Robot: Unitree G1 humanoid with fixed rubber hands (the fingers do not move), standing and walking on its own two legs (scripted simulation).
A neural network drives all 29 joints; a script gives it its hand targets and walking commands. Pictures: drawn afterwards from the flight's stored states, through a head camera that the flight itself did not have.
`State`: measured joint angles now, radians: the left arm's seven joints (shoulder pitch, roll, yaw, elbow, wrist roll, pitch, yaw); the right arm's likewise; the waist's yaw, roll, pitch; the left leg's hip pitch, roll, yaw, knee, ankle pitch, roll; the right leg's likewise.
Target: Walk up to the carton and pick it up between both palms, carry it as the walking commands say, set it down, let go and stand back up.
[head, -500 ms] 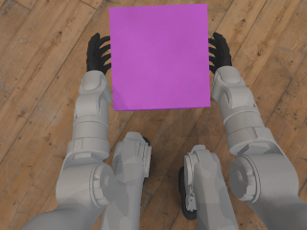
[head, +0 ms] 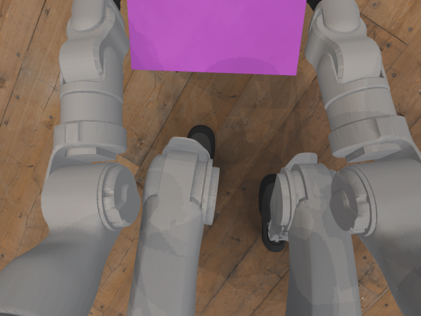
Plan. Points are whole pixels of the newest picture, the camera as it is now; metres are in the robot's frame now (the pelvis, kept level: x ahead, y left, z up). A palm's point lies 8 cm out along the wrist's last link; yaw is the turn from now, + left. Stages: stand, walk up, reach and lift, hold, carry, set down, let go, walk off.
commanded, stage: set down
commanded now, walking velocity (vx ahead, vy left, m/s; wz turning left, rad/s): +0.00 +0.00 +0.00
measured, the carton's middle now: out of the picture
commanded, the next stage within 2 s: none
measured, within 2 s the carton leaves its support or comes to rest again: neither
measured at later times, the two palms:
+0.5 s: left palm out of the picture +0.53 +0.24 -0.17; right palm (332, 0) +0.55 -0.05 -0.19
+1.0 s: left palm out of the picture +0.53 +0.24 -0.18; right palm (322, 11) +0.54 -0.05 -0.22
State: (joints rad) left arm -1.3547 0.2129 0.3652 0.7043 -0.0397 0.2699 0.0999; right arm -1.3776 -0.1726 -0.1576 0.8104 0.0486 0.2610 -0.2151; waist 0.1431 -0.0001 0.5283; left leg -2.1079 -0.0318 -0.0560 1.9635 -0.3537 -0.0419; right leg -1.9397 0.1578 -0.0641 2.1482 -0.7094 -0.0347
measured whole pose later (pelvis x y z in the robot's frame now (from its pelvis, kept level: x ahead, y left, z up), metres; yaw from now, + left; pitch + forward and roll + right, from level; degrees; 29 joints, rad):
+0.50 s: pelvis -0.01 +0.01 -0.03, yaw -1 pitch +27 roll -2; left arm -1.48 0.27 0.29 0.95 -0.05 0.24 0.11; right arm -1.48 -0.21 -0.16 1.01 0.03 0.26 -0.19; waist 0.14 -0.01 0.52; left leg -2.19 -0.02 -0.05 2.06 -0.34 -0.02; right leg -2.01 0.17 -0.07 2.24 -0.70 -0.02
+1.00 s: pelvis +0.00 +0.00 -0.04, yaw -2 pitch +29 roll +1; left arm -1.47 0.31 0.33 1.01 -0.08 0.18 0.05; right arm -1.47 -0.20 -0.07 1.03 0.08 0.25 -0.21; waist 0.15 -0.01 0.50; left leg -2.23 0.01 -0.04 2.07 -0.36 -0.03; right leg -2.08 0.20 -0.05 2.27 -0.70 -0.02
